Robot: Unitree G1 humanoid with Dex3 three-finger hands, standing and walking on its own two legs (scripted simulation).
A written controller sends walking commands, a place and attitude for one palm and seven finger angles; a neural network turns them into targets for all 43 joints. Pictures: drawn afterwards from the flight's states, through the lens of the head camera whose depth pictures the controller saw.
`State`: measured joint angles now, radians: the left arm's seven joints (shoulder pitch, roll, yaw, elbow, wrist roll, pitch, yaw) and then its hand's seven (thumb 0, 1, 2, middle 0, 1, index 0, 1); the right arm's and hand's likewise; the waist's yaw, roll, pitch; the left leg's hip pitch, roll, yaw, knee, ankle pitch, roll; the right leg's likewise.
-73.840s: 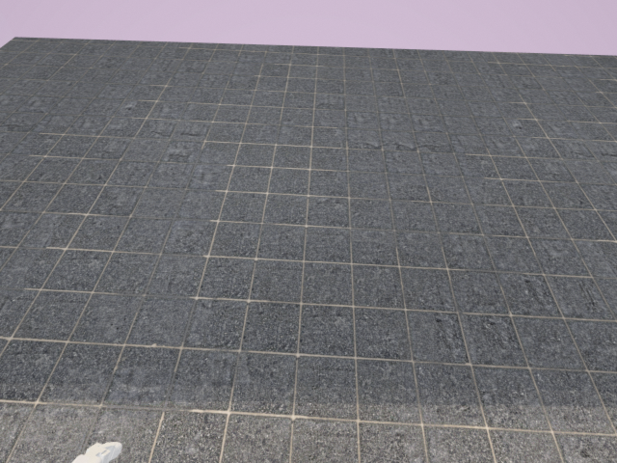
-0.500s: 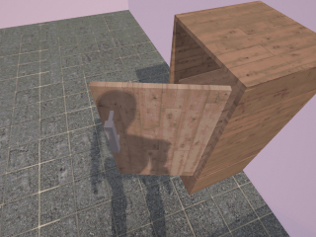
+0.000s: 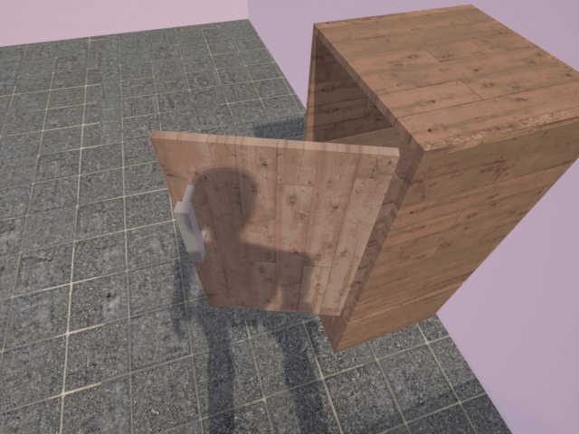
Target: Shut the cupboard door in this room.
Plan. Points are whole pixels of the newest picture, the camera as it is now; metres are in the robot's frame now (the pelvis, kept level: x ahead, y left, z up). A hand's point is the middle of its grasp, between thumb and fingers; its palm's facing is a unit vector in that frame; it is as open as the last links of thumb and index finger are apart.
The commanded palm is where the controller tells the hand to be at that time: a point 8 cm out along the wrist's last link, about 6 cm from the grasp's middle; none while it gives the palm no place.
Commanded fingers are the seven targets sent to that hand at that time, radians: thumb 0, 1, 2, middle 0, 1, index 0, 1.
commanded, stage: come to a stop and stand still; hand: left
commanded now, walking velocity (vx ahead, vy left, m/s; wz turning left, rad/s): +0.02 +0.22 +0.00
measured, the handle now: (193, 224) +0.45 +0.20 -0.04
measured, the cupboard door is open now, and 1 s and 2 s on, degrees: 66 66 66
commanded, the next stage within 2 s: look again from close up in 0.62 s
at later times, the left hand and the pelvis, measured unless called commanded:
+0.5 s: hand out of the picture +0.07 +0.21 -0.17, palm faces -0.01 -0.98 -0.22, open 7.4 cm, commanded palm none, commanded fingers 0.00 0.90 0.90 -0.20 -0.30 -0.20 -0.30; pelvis +0.00 +0.02 +0.01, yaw -1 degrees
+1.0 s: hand out of the picture +0.01 +0.20 -0.15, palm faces -0.04 -0.95 -0.30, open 7.4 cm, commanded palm none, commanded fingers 0.00 0.90 0.90 -0.20 -0.30 -0.20 -0.30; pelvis -0.01 +0.00 +0.00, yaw -2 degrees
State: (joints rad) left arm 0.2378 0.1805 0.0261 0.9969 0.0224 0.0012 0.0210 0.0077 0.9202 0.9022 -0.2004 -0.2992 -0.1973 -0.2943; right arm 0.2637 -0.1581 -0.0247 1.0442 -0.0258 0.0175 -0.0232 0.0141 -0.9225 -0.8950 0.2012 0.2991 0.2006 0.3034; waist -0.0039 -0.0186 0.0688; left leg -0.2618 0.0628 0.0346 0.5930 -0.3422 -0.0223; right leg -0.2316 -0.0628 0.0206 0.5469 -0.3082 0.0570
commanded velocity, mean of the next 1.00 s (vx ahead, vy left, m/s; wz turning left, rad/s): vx -0.01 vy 0.02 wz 0.00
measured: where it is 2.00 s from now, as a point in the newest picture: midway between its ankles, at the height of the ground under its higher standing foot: outside the picture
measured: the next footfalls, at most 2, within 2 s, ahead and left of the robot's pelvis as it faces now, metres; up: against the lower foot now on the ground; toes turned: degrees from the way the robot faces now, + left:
none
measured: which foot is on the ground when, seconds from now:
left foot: down 0.00-1.00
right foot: down 0.00-1.00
